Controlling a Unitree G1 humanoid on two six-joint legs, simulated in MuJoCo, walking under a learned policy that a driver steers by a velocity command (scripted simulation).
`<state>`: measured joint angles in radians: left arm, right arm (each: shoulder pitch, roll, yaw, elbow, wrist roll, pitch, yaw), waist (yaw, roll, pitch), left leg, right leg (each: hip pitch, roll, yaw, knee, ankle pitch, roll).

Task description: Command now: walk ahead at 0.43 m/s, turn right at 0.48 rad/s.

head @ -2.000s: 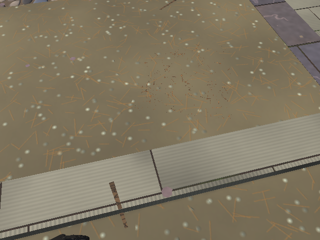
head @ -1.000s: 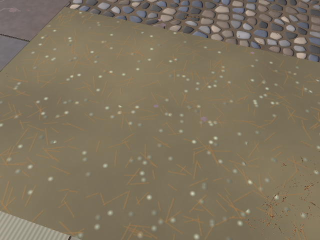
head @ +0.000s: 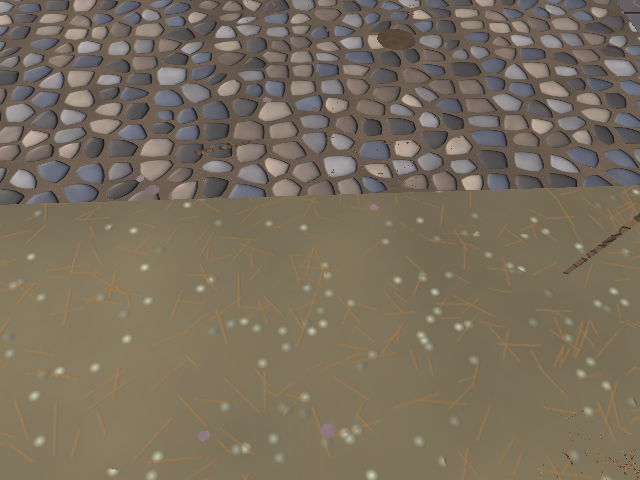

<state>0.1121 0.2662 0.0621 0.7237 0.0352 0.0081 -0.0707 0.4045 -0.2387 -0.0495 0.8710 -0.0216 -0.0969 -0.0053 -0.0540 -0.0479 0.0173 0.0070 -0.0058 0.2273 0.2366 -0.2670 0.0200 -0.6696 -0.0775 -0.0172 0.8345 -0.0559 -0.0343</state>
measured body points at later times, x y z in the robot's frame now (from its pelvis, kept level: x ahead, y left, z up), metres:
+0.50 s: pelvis +0.15 -0.04 +0.00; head +0.17 -0.05 +0.45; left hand +0.26 +0.19 -0.13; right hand +0.20 -0.29 -0.15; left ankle +0.19 +0.10 -0.72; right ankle +0.19 -0.11 -0.74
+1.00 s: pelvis +0.18 -0.02 +0.00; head +0.19 -0.02 +0.45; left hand +0.22 +0.22 -0.15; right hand +0.17 -0.24 -0.16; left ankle +0.18 +0.09 -0.74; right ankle +0.19 -0.11 -0.74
